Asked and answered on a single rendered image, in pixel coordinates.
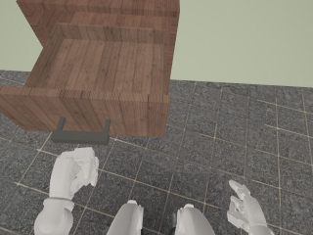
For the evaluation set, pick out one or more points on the cabinet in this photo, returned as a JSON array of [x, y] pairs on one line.
[[42, 15]]

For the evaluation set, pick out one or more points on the left robot hand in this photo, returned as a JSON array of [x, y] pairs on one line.
[[81, 163]]

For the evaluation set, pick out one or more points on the robot right forearm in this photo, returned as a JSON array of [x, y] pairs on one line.
[[260, 230]]

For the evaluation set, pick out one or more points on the right robot hand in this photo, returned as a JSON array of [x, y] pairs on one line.
[[250, 212]]

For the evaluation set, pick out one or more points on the handle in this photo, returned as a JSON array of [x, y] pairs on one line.
[[80, 137]]

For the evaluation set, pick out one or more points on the drawer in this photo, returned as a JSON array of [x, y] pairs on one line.
[[88, 73]]

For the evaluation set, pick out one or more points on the robot right thigh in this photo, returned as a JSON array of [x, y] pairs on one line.
[[191, 221]]

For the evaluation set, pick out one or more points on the robot left forearm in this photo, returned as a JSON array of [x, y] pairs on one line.
[[56, 217]]

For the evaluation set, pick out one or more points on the robot left shin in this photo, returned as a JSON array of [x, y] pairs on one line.
[[134, 202]]

